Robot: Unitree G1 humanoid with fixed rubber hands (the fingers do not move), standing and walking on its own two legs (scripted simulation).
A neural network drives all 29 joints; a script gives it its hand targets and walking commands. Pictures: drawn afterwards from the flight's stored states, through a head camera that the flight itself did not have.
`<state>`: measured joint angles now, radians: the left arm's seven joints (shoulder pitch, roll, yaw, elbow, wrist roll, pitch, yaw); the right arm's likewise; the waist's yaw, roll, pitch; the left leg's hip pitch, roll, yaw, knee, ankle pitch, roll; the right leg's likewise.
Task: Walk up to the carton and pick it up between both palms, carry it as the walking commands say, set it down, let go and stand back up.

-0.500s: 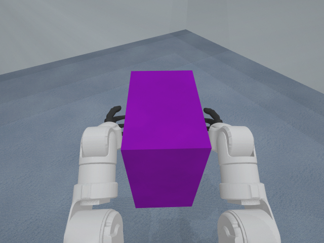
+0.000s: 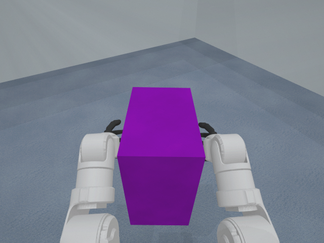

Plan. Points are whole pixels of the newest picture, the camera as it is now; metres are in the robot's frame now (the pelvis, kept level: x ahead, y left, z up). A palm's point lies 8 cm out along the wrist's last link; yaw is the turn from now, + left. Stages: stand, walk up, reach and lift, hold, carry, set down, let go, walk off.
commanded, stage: carry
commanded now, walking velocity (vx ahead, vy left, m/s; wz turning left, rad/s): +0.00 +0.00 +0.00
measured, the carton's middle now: (160, 156) +0.35 +0.02 +0.06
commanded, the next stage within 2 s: none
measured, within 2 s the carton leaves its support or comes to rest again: neither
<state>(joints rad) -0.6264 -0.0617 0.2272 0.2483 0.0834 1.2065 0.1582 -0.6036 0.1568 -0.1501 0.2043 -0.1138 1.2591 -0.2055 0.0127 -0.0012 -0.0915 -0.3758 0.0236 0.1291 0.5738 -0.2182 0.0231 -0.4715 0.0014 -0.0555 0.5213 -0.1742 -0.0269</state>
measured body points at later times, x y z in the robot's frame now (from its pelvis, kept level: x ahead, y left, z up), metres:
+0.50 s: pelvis -0.02 +0.00 -0.01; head -0.03 +0.00 +0.44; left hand +0.33 +0.12 +0.10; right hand +0.31 -0.13 +0.10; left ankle +0.02 +0.08 -0.73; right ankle +0.14 -0.09 -0.71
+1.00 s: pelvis -0.03 -0.01 +0.00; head -0.02 -0.01 +0.45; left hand +0.34 +0.11 +0.08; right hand +0.33 -0.14 +0.08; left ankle +0.02 +0.08 -0.73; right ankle +0.01 -0.12 -0.73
